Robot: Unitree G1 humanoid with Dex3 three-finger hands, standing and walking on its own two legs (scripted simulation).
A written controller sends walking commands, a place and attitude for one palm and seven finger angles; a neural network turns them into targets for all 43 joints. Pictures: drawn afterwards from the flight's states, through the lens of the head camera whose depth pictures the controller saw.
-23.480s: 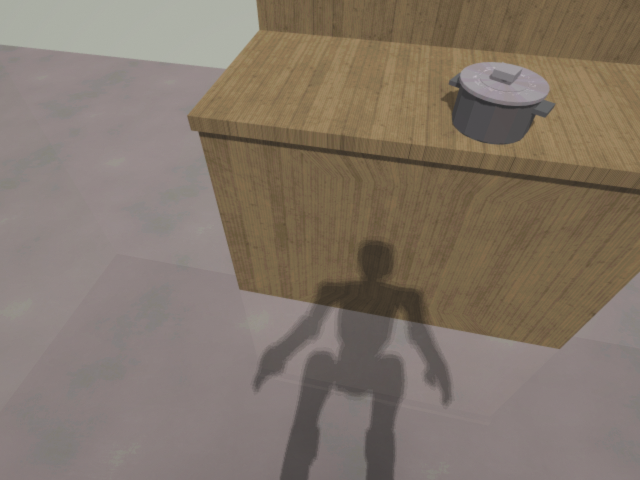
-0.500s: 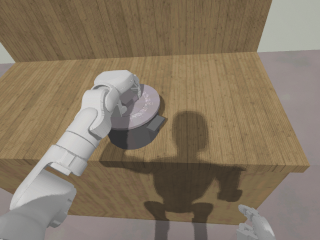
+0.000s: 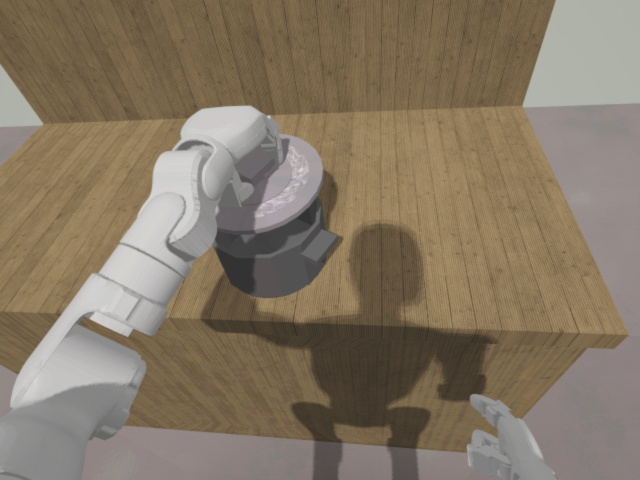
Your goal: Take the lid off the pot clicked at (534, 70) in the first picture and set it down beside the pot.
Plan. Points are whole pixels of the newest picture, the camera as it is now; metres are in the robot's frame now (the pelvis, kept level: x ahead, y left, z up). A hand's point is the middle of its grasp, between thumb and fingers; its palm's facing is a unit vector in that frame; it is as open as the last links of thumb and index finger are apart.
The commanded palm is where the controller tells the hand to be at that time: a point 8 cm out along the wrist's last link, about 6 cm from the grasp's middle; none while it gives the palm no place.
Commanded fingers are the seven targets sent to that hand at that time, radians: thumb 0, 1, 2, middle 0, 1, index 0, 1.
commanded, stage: lift the lid straight up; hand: left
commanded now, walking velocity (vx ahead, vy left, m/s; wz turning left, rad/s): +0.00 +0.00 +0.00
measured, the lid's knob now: (251, 166) +0.46 +0.11 +0.17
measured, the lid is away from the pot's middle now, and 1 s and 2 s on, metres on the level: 0.01 0.02 0.08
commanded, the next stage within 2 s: move the lid sideways beside the pot in 1.22 s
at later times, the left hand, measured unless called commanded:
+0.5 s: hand (234, 142) +0.43 +0.11 +0.23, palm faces -0.06 -0.01 -1.00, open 8.0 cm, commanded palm +0.40 +0.11 +0.30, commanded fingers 0.00 0.40 1.31 -0.98 -0.76 -0.98 -0.73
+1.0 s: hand (224, 108) +0.43 +0.11 +0.27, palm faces +0.02 +0.00 -1.00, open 8.0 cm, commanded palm +0.40 +0.11 +0.34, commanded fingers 0.00 0.40 1.31 -0.98 -0.76 -0.98 -0.73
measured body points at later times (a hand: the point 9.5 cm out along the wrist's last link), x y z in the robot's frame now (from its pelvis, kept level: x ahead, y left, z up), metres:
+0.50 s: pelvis +0.00 +0.00 +0.00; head +0.01 -0.05 +0.45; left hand +0.43 +0.11 +0.28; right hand +0.19 -0.22 -0.11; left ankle -0.03 +0.09 -0.74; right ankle +0.02 -0.12 -0.74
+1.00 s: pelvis -0.01 +0.00 +0.00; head +0.01 -0.06 +0.45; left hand +0.42 +0.10 +0.33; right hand +0.20 -0.23 -0.11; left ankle -0.03 +0.09 -0.74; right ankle +0.02 -0.12 -0.74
